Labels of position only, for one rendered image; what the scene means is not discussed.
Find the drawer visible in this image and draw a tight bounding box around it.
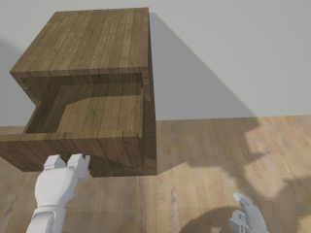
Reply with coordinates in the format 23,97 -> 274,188
0,72 -> 146,172

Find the robot right hand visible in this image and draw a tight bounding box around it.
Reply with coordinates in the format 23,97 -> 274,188
229,192 -> 267,233

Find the handle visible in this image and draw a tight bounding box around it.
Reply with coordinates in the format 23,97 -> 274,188
77,155 -> 90,183

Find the cabinet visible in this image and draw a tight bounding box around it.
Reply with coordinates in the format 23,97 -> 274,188
9,7 -> 157,178

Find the robot left hand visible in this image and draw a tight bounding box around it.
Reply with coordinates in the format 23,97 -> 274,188
34,153 -> 85,208

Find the left robot forearm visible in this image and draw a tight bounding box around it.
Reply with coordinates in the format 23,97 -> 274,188
26,205 -> 66,233

